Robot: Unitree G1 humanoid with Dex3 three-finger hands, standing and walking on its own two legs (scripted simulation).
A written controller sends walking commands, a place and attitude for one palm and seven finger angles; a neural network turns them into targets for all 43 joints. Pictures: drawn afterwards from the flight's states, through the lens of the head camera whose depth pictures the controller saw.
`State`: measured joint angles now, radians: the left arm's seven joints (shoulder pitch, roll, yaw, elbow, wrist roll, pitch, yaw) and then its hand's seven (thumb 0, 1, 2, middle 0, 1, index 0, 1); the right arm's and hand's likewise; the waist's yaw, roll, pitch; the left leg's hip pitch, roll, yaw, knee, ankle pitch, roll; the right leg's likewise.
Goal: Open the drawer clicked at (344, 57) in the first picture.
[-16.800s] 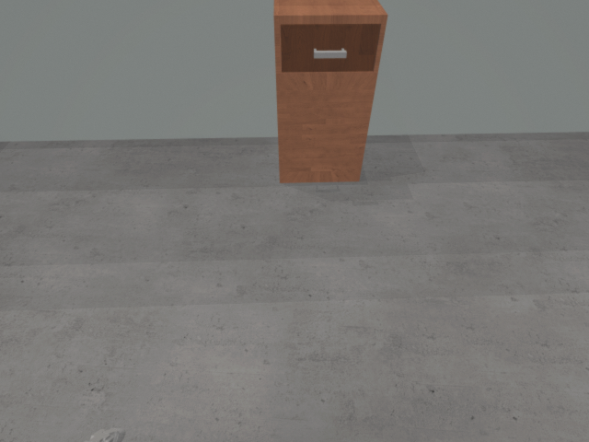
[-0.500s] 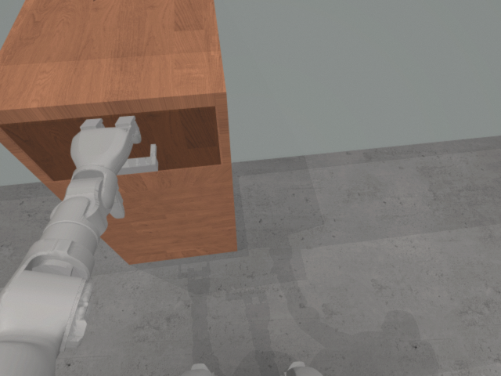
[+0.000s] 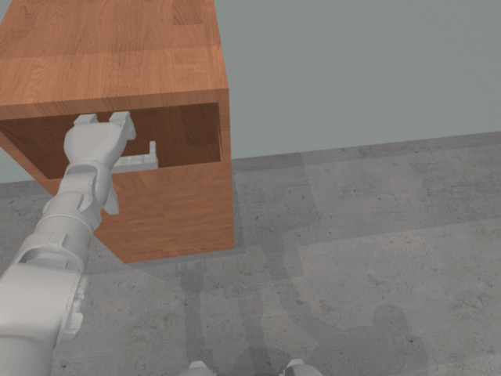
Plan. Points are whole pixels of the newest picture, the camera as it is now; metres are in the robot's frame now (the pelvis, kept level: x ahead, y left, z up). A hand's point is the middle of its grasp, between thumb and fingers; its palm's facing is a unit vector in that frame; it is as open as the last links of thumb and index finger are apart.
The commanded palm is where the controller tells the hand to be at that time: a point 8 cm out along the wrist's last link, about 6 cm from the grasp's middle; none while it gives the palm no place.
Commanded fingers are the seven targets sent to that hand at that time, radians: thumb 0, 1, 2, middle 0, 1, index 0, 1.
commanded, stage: move the hooked fingers above the handle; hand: left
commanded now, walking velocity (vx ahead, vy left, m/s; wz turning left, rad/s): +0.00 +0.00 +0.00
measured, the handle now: (123, 156) +0.53 +0.23 -0.04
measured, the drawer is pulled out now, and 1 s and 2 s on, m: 0.00 0.00 0.00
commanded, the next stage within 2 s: lower the fingers behind the handle in 0.38 s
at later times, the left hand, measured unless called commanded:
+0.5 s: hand (116, 160) +0.48 +0.22 +0.02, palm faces -0.08 -0.02 -1.00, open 13.8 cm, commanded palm +0.46 +0.22 +0.07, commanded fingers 0.00 -0.50 0.30 -0.30 -1.20 -0.30 -1.20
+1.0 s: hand (118, 173) +0.48 +0.23 -0.02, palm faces -0.08 -0.03 -1.00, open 13.9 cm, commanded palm +0.47 +0.22 +0.04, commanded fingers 0.00 -0.50 0.30 -0.30 -1.20 -0.30 -1.20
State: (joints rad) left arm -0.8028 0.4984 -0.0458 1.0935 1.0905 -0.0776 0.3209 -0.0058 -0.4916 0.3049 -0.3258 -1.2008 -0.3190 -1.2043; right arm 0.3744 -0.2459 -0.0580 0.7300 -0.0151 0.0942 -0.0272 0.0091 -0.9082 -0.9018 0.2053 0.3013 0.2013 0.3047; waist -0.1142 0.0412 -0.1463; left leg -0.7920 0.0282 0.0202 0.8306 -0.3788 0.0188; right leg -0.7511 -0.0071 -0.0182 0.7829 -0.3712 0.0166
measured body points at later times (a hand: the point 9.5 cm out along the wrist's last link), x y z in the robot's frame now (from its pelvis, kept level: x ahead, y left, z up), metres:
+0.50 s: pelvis +0.01 +0.00 +0.00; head +0.09 -0.01 +0.44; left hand +0.47 +0.21 +0.08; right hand +0.01 -0.27 -0.13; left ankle +0.00 +0.11 -0.70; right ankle -0.01 -0.14 -0.70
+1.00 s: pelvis +0.01 -0.01 -0.01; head +0.12 -0.01 +0.42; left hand +0.48 +0.23 +0.03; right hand +0.02 -0.28 -0.14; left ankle +0.00 +0.11 -0.70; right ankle -0.01 -0.14 -0.70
